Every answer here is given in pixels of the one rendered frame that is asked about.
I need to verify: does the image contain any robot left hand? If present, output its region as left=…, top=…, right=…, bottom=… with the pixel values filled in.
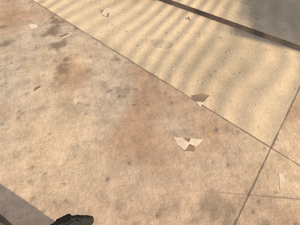
left=51, top=214, right=94, bottom=225

